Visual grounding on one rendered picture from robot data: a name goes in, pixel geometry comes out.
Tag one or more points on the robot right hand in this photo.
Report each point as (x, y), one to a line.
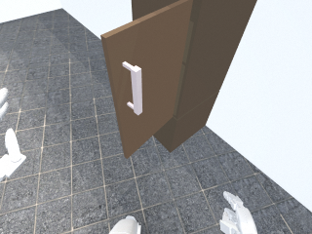
(240, 222)

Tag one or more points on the robot left hand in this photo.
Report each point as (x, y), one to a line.
(9, 163)

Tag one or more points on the left robot shin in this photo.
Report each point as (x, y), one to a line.
(130, 217)

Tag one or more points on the cupboard door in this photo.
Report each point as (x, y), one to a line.
(155, 43)

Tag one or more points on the handle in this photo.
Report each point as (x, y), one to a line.
(136, 87)

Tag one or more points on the robot left thigh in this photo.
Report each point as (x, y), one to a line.
(126, 226)

